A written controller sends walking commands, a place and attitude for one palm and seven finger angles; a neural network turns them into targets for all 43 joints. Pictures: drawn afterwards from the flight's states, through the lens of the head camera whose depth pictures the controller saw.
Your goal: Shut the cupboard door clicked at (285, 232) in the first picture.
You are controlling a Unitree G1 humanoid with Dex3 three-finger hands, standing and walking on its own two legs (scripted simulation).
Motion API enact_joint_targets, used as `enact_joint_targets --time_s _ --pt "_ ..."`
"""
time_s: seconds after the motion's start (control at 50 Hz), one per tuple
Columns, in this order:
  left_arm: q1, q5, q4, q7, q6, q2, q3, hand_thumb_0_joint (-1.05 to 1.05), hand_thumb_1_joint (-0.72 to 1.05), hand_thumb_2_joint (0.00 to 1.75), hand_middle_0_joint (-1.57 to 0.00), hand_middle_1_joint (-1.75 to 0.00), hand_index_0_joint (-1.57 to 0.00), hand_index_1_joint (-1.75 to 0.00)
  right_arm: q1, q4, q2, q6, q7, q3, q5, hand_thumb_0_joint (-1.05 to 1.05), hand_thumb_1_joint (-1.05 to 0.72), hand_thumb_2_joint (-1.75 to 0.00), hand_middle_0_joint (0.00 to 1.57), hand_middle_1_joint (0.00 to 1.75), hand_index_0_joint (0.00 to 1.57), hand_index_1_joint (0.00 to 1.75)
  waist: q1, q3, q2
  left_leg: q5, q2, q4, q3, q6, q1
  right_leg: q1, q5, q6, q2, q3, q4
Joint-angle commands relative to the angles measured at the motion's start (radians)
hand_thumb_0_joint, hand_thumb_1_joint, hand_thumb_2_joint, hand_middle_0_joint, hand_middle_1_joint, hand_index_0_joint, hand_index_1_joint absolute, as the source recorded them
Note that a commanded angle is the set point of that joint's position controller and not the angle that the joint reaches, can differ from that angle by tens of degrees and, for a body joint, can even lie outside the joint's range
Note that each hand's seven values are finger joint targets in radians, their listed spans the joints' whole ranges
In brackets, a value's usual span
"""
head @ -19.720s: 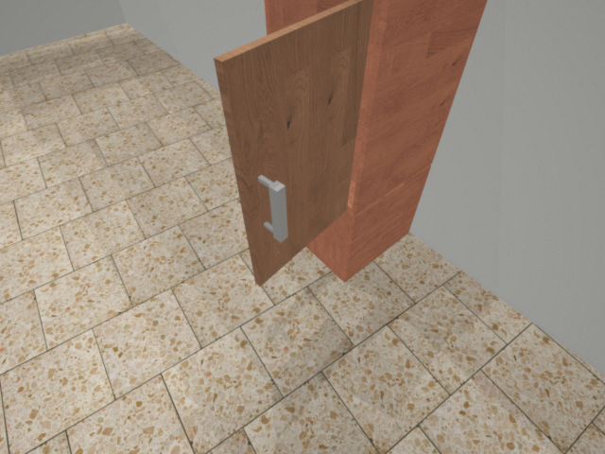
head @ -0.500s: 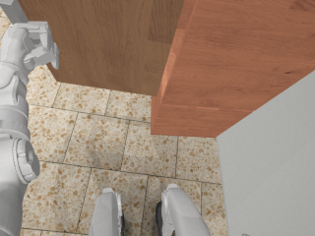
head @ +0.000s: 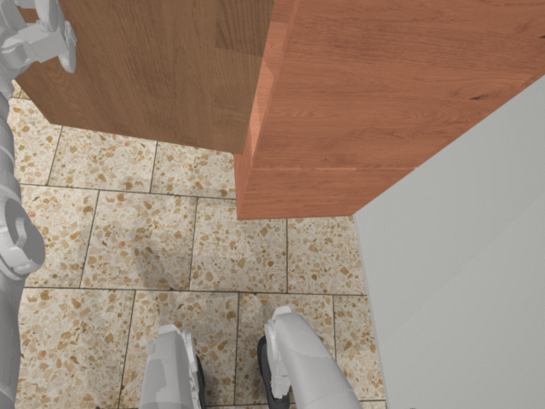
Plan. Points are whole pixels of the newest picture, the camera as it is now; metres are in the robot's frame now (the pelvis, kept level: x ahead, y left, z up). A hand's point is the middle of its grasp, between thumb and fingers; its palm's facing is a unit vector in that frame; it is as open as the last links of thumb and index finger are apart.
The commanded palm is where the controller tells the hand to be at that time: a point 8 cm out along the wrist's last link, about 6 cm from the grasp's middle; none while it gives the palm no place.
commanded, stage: push the door shut along its arc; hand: left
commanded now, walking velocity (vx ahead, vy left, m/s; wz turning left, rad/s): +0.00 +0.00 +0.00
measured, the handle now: out of the picture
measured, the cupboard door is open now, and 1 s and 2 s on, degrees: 80 71 71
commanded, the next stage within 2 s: pull the fist back off the door in 0.28 s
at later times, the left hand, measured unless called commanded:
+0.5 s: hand (69, 9) +0.61 +0.17 +0.09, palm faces +0.00 -0.99 +0.10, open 3.1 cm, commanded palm +0.60 +0.16 +0.08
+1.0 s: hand (86, 50) +0.56 +0.15 +0.08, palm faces +0.11 -0.99 -0.04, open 3.1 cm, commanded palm +0.52 +0.18 +0.08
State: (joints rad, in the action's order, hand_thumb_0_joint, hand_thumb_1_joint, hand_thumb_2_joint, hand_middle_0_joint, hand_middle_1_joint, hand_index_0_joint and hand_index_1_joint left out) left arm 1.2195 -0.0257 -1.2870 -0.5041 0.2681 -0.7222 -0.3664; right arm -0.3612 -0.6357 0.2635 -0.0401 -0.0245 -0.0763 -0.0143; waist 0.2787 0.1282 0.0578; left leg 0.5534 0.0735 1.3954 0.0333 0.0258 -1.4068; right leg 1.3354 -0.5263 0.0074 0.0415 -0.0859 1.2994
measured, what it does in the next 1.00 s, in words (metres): stands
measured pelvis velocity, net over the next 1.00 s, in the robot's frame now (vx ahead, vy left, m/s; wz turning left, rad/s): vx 0.02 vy -0.02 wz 0.03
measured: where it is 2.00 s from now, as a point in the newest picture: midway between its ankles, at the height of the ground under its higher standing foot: (236, 397)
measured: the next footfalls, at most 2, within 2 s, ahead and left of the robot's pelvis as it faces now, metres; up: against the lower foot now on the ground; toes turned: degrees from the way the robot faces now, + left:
none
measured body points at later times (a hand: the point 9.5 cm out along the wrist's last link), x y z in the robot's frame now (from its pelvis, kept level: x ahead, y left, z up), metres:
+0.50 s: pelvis -0.01 -0.01 -0.02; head +0.21 +0.04 +0.38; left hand +0.61 +0.22 +0.08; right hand -0.02 -0.27 -0.10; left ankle +0.03 +0.10 -0.59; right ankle +0.04 -0.12 -0.59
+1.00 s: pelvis +0.02 -0.02 +0.03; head +0.19 +0.00 +0.45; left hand +0.55 +0.21 +0.08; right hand +0.00 -0.27 -0.08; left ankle +0.03 +0.10 -0.59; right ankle +0.04 -0.12 -0.59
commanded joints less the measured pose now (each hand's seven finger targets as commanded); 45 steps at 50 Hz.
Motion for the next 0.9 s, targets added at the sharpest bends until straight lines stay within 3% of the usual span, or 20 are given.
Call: enact_joint_targets --time_s 0.0,0.04,0.12,0.14,0.16,0.24,0.28,0.36,0.38,0.4,0.44,0.46,0.5,0.54,0.58,0.62,0.66,0.74,0.84,0.88 --pt "0.468 -0.008 0.203 -0.012 0.051 -0.268 -0.044 0.0 0.9 0.9 -1.3 -1.5 -1.3 -1.5 -0.227 0.024 0.217 -0.002 -0.015 0.077 -0.001 0.0 -0.9 -0.9 0.2 0.3 0.2 0.3 0.019 0.611 0.208 -0.461 -0.024 -0.095 0.07 0.022 0.546 -0.19 0.311 0.028 0.024 0.035 -0.13" --pt "0.493 -0.004 0.183 -0.023 0.035 -0.242 -0.01 0.0 0.9 0.9 -1.3 -1.5 -1.3 -1.5 -0.227 0.023 0.216 -0.002 -0.017 0.076 0.002 0.0 -0.9 -0.9 0.2 0.3 0.2 0.3 0.035 0.585 0.209 -0.438 -0.025 -0.089 0.067 0.024 0.525 -0.173 0.301 0.026 0.026 0.037 -0.133" --pt "0.557 -0.01 0.224 -0.04 0.021 -0.231 0.007 0.0 0.9 0.9 -1.3 -1.5 -1.3 -1.5 -0.235 0.009 0.22 -0.01 -0.02 0.082 0.0 0.0 -0.9 -0.9 0.2 0.3 0.2 0.3 0.045 0.632 0.254 -0.47 -0.021 -0.076 0.078 0.022 0.587 -0.136 0.305 0.029 0.028 0.031 -0.128" --pt "0.56 -0.005 0.198 -0.042 0.01 -0.216 0.023 0.0 0.9 0.9 -1.3 -1.5 -1.3 -1.5 -0.237 0.003 0.22 -0.008 -0.022 0.08 0.001 0.0 -0.9 -0.9 0.2 0.3 0.2 0.3 0.055 0.611 0.232 -0.462 -0.021 -0.077 0.079 0.023 0.574 -0.132 0.301 0.029 0.03 0.027 -0.13" --pt "0.603 -0.011 0.216 -0.042 0.011 -0.193 0.041 0.0 0.9 0.9 -1.3 -1.5 -1.3 -1.5 -0.241 -0.001 0.217 -0.015 -0.022 0.079 -0.001 0.0 -0.9 -0.9 0.2 0.3 0.2 0.3 0.066 0.606 0.263 -0.473 -0.021 -0.073 0.084 0.024 0.596 -0.1 0.298 0.031 0.031 0.023 -0.127" --pt "0.673 -0.001 0.19 -0.037 -0.014 -0.151 0.086 0.0 0.9 0.9 -1.3 -1.5 -1.3 -1.5 -0.241 -0.023 0.221 -0.024 -0.026 0.077 -0.003 0.0 -0.9 -0.9 0.2 0.3 0.2 0.3 0.095 0.589 0.273 -0.431 -0.018 -0.064 0.09 0.024 0.598 -0.047 0.256 0.031 0.033 0.016 -0.131" --pt "0.698 -0.001 0.206 -0.036 -0.013 -0.159 0.087 0.0 0.9 0.9 -1.3 -1.5 -1.3 -1.5 -0.24 -0.028 0.223 -0.031 -0.029 0.076 -0.006 0.0 -0.9 -0.9 0.2 0.3 0.2 0.3 0.093 0.623 0.302 -0.451 -0.017 -0.051 0.092 0.023 0.616 -0.03 0.261 0.034 0.034 0.013 -0.117" --pt "0.736 0.009 0.167 -0.027 -0.026 -0.125 0.122 0.0 0.9 0.9 -1.3 -1.5 -1.3 -1.5 -0.235 -0.042 0.223 -0.04 -0.029 0.067 -0.008 0.0 -0.9 -0.9 0.2 0.3 0.2 0.3 0.115 0.573 0.332 -0.427 -0.017 -0.044 0.096 0.023 0.603 0.02 0.238 0.039 0.038 0.002 -0.108" --pt "0.745 -0.061 0.211 0.163 -0.033 -0.191 -0.106 0.0 0.9 0.9 -1.3 -1.5 -1.3 -1.5 -0.31 0.005 0.202 -0.039 -0.021 0.049 -0.039 0.0 -0.9 -0.9 0.2 0.3 0.2 0.3 0.059 0.608 0.342 -0.423 0.001 -0.07 0.113 0.019 0.558 -0.03 0.245 0.032 0.024 0.009 -0.108" --pt "0.68 -0.032 0.177 0.253 -0.043 -0.142 -0.065 0.0 0.9 0.9 -1.3 -1.5 -1.3 -1.5 -0.298 0.008 0.2 -0.037 -0.002 0.051 -0.044 0.0 -0.9 -0.9 0.2 0.3 0.2 0.3 0.054 0.618 0.349 -0.422 0.004 -0.082 0.117 0.01 0.564 -0.029 0.236 0.03 0.021 0.008 -0.102" --pt "0.636 -0.009 0.21 0.41 -0.035 -0.046 -0.07 0.0 0.9 0.9 -1.3 -1.5 -1.3 -1.5 -0.32 0.013 0.187 -0.026 0.033 0.067 -0.07 0.0 -0.9 -0.9 0.2 0.3 0.2 0.3 0.054 0.598 0.297 -0.415 0.005 -0.1 0.118 0.005 0.564 -0.037 0.227 0.019 0.02 0.001 -0.115" --pt "0.615 0.029 0.231 0.484 -0.011 -0.037 -0.071 0.0 0.9 0.9 -1.3 -1.5 -1.3 -1.5 -0.326 0.015 0.181 -0.023 0.051 0.068 -0.081 0.0 -0.9 -0.9 0.2 0.3 0.2 0.3 0.048 0.604 0.288 -0.431 0.003 -0.101 0.122 0.005 0.572 -0.04 0.228 0.018 0.02 0.0 -0.111" --pt "0.605 0.137 0.286 0.544 0.029 -0.05 -0.009 0.0 0.9 0.9 -1.3 -1.5 -1.3 -1.5 -0.324 0.017 0.187 -0.003 0.084 0.079 -0.088 0.0 -0.9 -0.9 0.2 0.3 0.2 0.3 0.044 0.65 0.348 -0.431 -0.001 -0.11 0.111 -0.002 0.612 -0.054 0.218 0.022 0.017 0.006 -0.114" --pt "0.62 0.164 0.322 0.539 0.057 -0.072 -0.004 0.0 0.9 0.9 -1.3 -1.5 -1.3 -1.5 -0.331 0.014 0.193 0.017 0.097 0.09 -0.081 0.0 -0.9 -0.9 0.2 0.3 0.2 0.3 0.048 0.689 0.343 -0.433 -0.005 -0.128 0.116 -0.006 0.65 -0.1 0.237 0.026 0.018 0.01 -0.131" --pt "0.601 0.125 0.332 0.495 0.068 -0.061 -0.011 0.0 0.9 0.9 -1.3 -1.5 -1.3 -1.5 -0.327 0.02 0.195 0.026 0.096 0.096 -0.069 0.0 -0.9 -0.9 0.2 0.3 0.2 0.3 0.045 0.721 0.311 -0.441 -0.012 -0.145 0.11 -0.003 0.656 -0.169 0.271 0.025 0.022 0.017 -0.152" --pt "0.56 0.085 0.313 0.461 0.067 -0.079 -0.043 0.0 0.9 0.9 -1.3 -1.5 -1.3 -1.5 -0.319 0.021 0.19 0.03 0.09 0.092 -0.059 0.0 -0.9 -0.9 0.2 0.3 0.2 0.3 0.034 0.698 0.266 -0.4 -0.019 -0.16 0.085 0.005 0.597 -0.248 0.28 0.018 0.025 0.031 -0.178" --pt "0.513 0.066 0.321 0.452 0.086 -0.119 -0.091 0.0 0.9 0.9 -1.3 -1.5 -1.3 -1.5 -0.321 0.023 0.184 0.029 0.084 0.088 -0.056 0.0 -0.9 -0.9 0.2 0.3 0.2 0.3 0.006 0.687 0.251 -0.406 -0.022 -0.173 0.072 0.008 0.573 -0.305 0.305 0.018 0.024 0.04 -0.186" --pt "0.343 0.052 0.289 0.47 0.13 -0.046 -0.084 0.0 0.9 0.9 -1.3 -1.5 -1.3 -1.5 -0.306 0.03 0.166 0.032 0.091 0.095 -0.055 0.0 -0.9 -0.9 0.2 0.3 0.2 0.3 -0.015 0.616 0.163 -0.411 -0.03 -0.19 0.038 0.011 0.512 -0.386 0.361 0.011 0.023 0.054 -0.207" --pt "0.192 0.035 0.247 0.458 0.171 -0.018 -0.091 0.0 0.9 0.9 -1.3 -1.5 -1.3 -1.5 -0.291 0.041 0.16 0.047 0.09 0.105 -0.047 0.0 -0.9 -0.9 0.2 0.3 0.2 0.3 -0.033 0.515 0.048 -0.351 -0.043 -0.209 -0.005 0.019 0.389 -0.498 0.398 0.004 0.016 0.083 -0.233" --pt "0.152 0.018 0.285 0.444 0.198 0.024 -0.069 0.0 0.9 0.9 -1.3 -1.5 -1.3 -1.5 -0.278 0.046 0.157 0.05 0.089 0.114 -0.041 0.0 -0.9 -0.9 0.2 0.3 0.2 0.3 -0.05 0.542 0.073 -0.379 -0.048 -0.216 -0.01 0.015 0.441 -0.504 0.429 0.008 0.011 0.083 -0.231"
